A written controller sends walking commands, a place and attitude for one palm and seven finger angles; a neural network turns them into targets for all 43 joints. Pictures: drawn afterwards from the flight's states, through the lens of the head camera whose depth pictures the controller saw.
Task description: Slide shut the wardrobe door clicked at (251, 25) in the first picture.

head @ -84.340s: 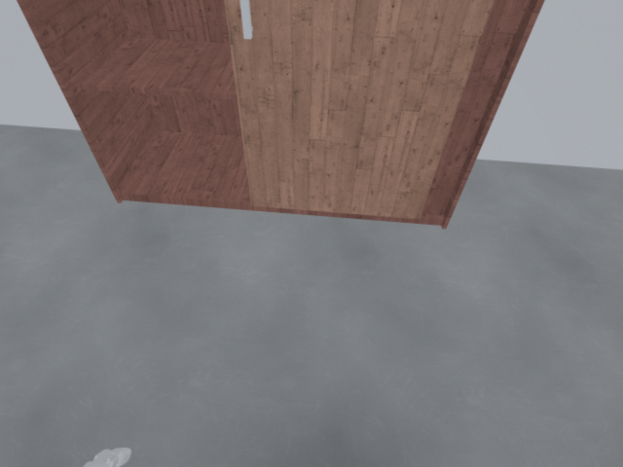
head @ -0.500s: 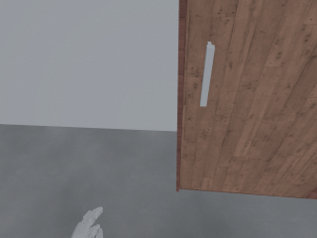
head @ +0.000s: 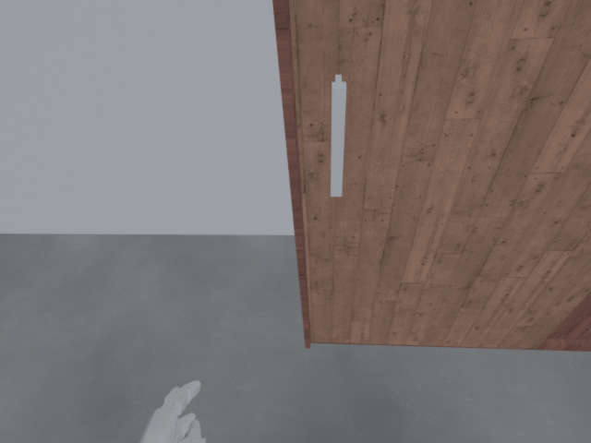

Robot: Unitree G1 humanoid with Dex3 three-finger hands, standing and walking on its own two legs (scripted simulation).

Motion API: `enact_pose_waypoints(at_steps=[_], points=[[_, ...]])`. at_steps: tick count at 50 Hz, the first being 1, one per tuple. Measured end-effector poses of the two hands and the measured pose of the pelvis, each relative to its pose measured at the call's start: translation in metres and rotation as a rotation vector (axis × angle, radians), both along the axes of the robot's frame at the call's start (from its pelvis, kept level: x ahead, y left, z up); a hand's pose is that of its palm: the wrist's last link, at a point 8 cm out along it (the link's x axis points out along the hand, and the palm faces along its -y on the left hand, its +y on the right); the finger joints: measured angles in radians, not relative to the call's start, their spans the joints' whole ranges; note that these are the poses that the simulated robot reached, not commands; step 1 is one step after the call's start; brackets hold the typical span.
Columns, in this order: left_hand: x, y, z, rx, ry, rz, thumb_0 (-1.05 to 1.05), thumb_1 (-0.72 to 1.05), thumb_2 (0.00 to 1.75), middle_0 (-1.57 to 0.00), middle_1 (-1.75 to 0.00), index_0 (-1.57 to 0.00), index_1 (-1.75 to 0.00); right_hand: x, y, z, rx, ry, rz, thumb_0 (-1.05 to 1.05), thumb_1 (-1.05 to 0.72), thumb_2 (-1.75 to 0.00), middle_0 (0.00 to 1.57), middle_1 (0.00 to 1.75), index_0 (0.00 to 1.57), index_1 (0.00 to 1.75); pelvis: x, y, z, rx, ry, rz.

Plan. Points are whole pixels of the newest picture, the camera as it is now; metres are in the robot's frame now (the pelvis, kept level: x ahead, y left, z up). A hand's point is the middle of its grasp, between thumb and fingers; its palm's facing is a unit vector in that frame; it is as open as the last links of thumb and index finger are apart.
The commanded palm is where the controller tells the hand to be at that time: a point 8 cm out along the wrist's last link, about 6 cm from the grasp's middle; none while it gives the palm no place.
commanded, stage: stop stepping back and stand still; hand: right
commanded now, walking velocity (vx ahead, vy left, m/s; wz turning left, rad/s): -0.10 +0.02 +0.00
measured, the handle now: (337, 139) +0.58 -0.05 +0.12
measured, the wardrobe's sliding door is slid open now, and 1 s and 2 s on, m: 0.00 0.00 0.00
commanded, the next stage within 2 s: let the arm hang, fingers relaxed in 0.08 s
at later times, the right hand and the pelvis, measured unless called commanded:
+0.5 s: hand out of the picture +0.04 -0.14 -0.19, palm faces +0.04 +0.99 -0.16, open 7.1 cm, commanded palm none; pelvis -0.01 +0.03 -0.02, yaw -2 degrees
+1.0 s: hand out of the picture -0.04 -0.12 -0.18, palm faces +0.07 +0.99 -0.16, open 7.4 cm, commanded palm none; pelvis +0.00 +0.03 -0.01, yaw -1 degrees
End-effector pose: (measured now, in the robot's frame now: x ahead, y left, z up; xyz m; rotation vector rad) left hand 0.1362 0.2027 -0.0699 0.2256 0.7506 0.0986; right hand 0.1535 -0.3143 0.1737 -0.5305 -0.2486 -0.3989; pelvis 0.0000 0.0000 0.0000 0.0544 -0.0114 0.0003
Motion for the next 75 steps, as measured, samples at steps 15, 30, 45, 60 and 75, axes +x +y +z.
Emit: enact_pose_waypoints(at_steps=[15,30,45,60,75], points=[[0.017,0.065,-0.036,0.007,0.056,0.013,0.00,0.90,0.90,-0.20,-0.30,-0.21,-0.30,0.029,0.038,-0.150,0.196,0.586,0.027,0.00,-0.90,-0.90,0.20,0.30,0.20,0.30,-0.007,0.013,-0.019,-0.032,0.036,-0.015],[-0.148,0.075,-0.072,0.030,0.655,0.126,0.00,0.91,0.90,-0.19,-0.30,-0.20,-0.30,-0.180,0.118,-0.333,0.644,1.575,-0.229,-0.01,-0.99,-0.90,0.21,0.30,0.20,0.30,-0.010,0.034,-0.010,-0.035,0.010,-0.038],[-0.175,0.016,-0.093,-0.146,0.730,0.147,0.00,0.91,0.90,-0.20,-0.30,-0.20,-0.30,-0.215,0.136,-0.322,0.662,1.670,-0.296,0.00,-0.91,-0.90,0.20,0.30,0.20,0.30,-0.004,0.030,-0.008,-0.047,-0.005,-0.019],[-0.157,0.029,-0.089,-0.104,0.672,0.174,0.00,0.91,0.90,-0.19,-0.30,-0.20,-0.30,-0.177,0.153,-0.330,0.692,1.594,-0.219,0.01,-0.92,-0.90,0.20,0.30,0.20,0.30,0.006,0.030,-0.008,-0.055,-0.009,-0.010],[-0.150,0.030,-0.089,-0.101,0.693,0.169,0.00,0.91,0.90,-0.19,-0.30,-0.20,-0.30,-0.180,0.141,-0.326,0.671,1.626,-0.258,0.00,-0.91,-0.90,0.20,0.30,0.20,0.30,0.013,0.029,-0.007,-0.056,-0.004,-0.007]])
